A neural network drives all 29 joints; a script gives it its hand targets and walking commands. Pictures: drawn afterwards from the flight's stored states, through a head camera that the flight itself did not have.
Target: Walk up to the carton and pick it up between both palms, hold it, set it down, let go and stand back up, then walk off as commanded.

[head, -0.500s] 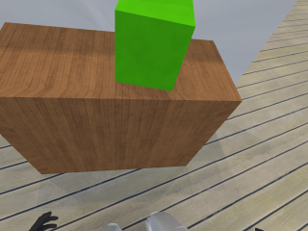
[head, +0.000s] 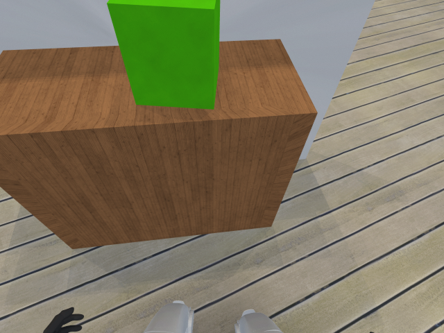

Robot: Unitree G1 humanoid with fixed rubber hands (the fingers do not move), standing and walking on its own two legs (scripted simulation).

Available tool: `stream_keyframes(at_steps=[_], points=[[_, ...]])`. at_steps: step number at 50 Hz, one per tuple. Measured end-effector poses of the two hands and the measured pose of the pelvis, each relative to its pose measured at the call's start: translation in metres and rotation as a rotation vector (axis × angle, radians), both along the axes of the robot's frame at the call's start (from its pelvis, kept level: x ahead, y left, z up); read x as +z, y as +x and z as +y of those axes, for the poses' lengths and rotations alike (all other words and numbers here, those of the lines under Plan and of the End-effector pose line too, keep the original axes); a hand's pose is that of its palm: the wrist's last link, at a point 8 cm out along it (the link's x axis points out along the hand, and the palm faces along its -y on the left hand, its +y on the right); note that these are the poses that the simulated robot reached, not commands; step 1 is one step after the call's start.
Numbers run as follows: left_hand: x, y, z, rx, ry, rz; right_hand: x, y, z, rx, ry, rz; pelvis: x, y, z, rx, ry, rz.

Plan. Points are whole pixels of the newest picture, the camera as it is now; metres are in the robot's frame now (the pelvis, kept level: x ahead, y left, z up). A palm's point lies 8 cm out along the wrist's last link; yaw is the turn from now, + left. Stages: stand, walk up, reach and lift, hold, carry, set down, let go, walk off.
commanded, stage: walk off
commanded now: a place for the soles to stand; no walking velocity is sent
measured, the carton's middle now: (175, 42) +0.77 +0.08 +0.10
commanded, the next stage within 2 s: none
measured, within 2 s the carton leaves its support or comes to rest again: neither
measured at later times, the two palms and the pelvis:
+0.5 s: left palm out of the picture +0.06 +0.32 -0.10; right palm out of the picture -0.04 -0.27 -0.06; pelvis -0.07 +0.04 +0.01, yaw +1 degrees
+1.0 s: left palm out of the picture -0.04 +0.25 -0.07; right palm out of the picture -0.13 -0.35 -0.11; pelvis -0.18 -0.04 +0.00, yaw +0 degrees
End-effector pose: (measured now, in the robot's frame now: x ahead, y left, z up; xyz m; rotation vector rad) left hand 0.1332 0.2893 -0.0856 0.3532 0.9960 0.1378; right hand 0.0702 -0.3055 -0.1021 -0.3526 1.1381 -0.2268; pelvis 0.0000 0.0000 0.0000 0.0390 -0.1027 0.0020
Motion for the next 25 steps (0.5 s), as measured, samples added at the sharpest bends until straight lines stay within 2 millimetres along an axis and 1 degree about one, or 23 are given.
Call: stream_keyframes(at_steps=[3, 6, 10, 13, 15, 19, 22, 25], points=[[0.008, -0.006, 0.003, 0.001, 0.015, -0.006, -0.004, -0.023, 0.003, -0.008, 0.016, 0.046, 0.003, -0.006, 0.001, 0.003, -0.005, 0.015], [0.009, -0.013, 0.008, 0.000, 0.018, -0.010, -0.007, -0.046, 0.007, -0.017, 0.019, 0.090, 0.003, -0.014, 0.005, 0.005, -0.012, 0.021], [0.001, -0.024, 0.018, 0.002, 0.002, -0.013, -0.007, -0.071, 0.017, -0.023, 0.004, 0.124, -0.001, -0.026, 0.016, 0.009, -0.029, 0.020], [-0.012, -0.034, 0.030, 0.005, -0.020, -0.016, -0.006, -0.087, 0.028, -0.022, -0.016, 0.129, -0.008, -0.038, 0.030, 0.011, -0.048, 0.028], [-0.018, -0.043, 0.036, 0.011, -0.034, -0.009, -0.003, -0.098, 0.034, -0.017, -0.027, 0.135, -0.008, -0.047, 0.037, 0.016, -0.055, 0.001], [-0.018, -0.055, 0.039, 0.015, -0.059, 0.008, 0.019, -0.107, 0.036, -0.022, -0.059, 0.118, 0.002, -0.058, 0.043, 0.010, -0.072, 0.006], [-0.016, -0.061, 0.035, 0.014, -0.082, 0.006, 0.035, -0.108, 0.034, -0.015, -0.083, 0.090, 0.010, -0.065, 0.043, 0.009, -0.069, 0.031], [-0.016, -0.069, 0.031, 0.012, -0.092, 0.007, 0.044, -0.107, 0.031, -0.005, -0.100, 0.053, 0.014, -0.074, 0.041, 0.006, -0.068, 0.044]])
